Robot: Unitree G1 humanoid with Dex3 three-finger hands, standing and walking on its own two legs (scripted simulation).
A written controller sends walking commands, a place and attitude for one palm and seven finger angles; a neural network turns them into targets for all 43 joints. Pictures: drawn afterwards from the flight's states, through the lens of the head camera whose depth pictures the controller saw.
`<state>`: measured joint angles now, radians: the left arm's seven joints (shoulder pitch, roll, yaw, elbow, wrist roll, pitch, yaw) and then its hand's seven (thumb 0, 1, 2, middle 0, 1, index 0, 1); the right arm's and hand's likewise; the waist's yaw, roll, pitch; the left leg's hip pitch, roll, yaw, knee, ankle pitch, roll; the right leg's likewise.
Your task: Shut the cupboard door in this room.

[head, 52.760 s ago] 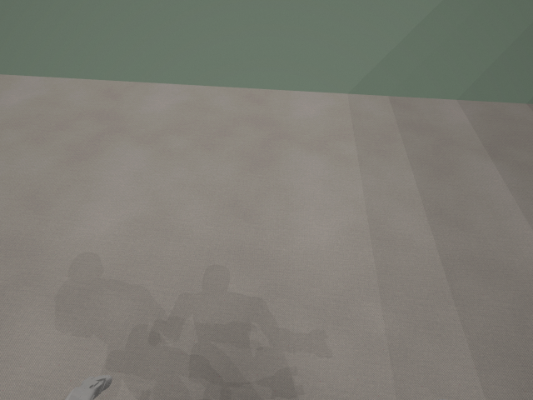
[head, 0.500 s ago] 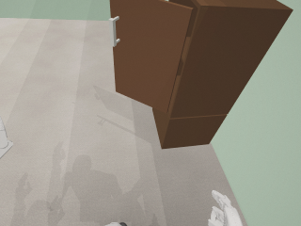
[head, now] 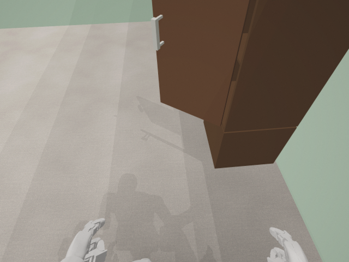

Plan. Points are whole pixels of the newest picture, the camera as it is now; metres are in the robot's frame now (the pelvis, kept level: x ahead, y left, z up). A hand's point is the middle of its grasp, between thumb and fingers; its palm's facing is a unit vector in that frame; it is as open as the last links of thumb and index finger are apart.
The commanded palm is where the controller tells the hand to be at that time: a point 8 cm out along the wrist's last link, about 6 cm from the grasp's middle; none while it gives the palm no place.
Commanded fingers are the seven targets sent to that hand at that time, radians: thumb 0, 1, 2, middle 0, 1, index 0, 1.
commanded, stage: let the arm hang, fingers relaxed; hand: left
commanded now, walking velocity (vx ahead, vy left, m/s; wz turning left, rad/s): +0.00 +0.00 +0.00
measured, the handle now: (158, 32) +0.94 +0.08 +0.07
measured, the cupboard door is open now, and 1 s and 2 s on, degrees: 54 54 54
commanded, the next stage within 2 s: look to check the result in 0.90 s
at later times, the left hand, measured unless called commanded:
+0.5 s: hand out of the picture -0.06 +0.21 -0.15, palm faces +0.03 -0.97 -0.26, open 7.4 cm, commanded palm none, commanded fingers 0.00 0.90 0.90 -0.20 -0.30 -0.20 -0.30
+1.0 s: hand out of the picture +0.00 +0.16 -0.16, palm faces +0.03 -0.98 -0.18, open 7.4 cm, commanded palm none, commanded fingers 0.00 0.90 0.90 -0.20 -0.30 -0.20 -0.30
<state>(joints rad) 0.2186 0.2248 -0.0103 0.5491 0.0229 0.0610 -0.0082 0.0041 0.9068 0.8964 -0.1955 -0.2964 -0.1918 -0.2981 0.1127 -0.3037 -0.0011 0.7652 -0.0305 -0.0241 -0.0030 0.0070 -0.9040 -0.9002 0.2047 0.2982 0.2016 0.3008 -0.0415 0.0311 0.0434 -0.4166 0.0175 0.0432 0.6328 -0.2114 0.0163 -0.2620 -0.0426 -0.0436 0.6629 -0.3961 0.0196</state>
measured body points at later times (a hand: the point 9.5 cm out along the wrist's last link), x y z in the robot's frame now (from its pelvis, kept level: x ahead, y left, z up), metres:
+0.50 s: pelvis -0.01 +0.01 +0.02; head -0.01 +0.00 +0.47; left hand -0.06 +0.26 -0.13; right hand -0.01 -0.22 -0.15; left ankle +0.08 +0.11 -0.72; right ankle -0.03 -0.13 -0.72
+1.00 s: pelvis +0.01 +0.00 +0.02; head +0.00 -0.01 +0.47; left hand +0.00 +0.22 -0.14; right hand +0.00 -0.23 -0.14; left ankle +0.08 +0.11 -0.72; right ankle -0.03 -0.13 -0.72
